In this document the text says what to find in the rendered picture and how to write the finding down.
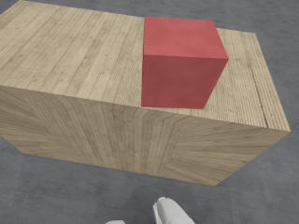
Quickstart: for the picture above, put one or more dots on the carton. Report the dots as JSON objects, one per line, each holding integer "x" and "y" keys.
{"x": 182, "y": 62}

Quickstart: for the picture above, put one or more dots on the right robot thigh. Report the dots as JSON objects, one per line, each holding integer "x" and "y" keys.
{"x": 167, "y": 211}

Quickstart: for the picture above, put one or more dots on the pedestal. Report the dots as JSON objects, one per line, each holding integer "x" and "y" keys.
{"x": 71, "y": 90}

